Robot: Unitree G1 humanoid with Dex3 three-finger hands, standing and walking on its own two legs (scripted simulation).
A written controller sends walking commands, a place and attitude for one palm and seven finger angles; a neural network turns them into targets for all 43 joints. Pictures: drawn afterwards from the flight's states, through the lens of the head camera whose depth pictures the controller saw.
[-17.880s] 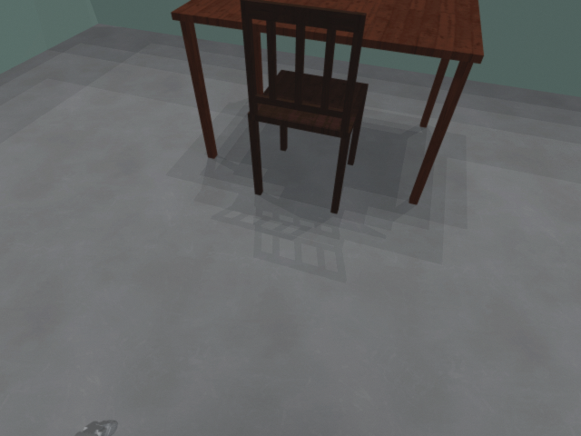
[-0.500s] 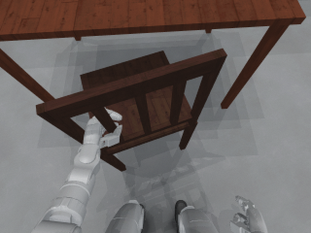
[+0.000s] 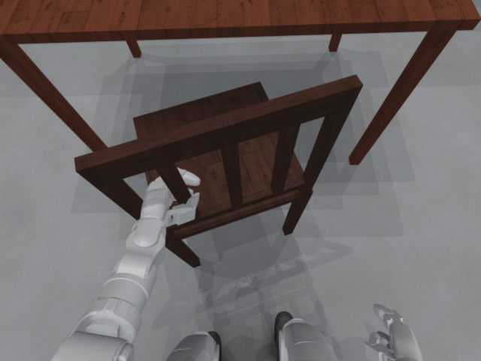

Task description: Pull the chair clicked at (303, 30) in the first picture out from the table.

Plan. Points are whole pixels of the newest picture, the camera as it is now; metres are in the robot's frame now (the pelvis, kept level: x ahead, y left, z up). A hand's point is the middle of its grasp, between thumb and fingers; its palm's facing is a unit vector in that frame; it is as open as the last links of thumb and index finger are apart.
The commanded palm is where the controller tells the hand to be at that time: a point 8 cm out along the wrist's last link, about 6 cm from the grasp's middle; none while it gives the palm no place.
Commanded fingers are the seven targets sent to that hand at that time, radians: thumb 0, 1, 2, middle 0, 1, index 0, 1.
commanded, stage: step backward, pulling the chair out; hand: left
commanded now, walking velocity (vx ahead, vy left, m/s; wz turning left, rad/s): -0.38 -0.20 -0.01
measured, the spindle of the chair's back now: (233, 178) +0.43 +0.02 -0.08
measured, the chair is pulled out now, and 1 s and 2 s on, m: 0.20 0.36 0.55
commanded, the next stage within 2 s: stop walking, hand still on the chair in 1.50 s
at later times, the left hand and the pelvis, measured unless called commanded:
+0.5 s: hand (181, 247) +0.29 +0.11 -0.07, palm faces -0.12 -0.98 -0.18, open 5.5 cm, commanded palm +0.26 +0.16 -0.06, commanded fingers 0.00 0.90 0.90 -0.50 -1.45 -0.50 -1.45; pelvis -0.08 +0.02 +0.00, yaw +0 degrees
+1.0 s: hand (165, 301) +0.20 +0.13 -0.06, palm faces -0.11 -0.98 -0.19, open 5.7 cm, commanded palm +0.18 +0.18 -0.06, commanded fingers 0.00 0.90 0.90 -0.50 -1.45 -0.50 -1.45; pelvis -0.16 +0.03 +0.00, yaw -1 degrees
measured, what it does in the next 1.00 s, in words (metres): walks backwards: right foot, then left foot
